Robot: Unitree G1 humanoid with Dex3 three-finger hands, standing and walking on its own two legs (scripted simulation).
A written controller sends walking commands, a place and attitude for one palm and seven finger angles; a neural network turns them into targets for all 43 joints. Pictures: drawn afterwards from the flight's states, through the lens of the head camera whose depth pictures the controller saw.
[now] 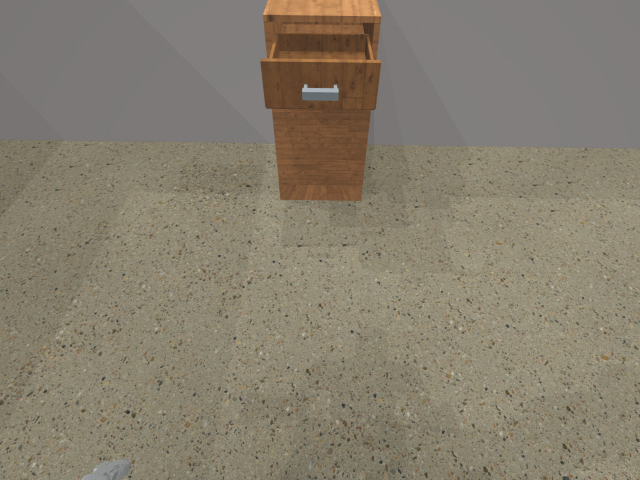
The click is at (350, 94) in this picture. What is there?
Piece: drawer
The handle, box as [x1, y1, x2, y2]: [302, 84, 338, 100]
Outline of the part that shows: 302,88 302,99 337,100 338,88 336,87 336,85 334,85 333,88 308,88 307,84 304,84 304,87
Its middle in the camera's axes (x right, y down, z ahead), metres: +0.00 -0.42 +1.11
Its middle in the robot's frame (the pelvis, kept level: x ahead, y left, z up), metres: +1.11 +0.06 -0.05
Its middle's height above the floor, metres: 0.72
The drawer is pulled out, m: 0.30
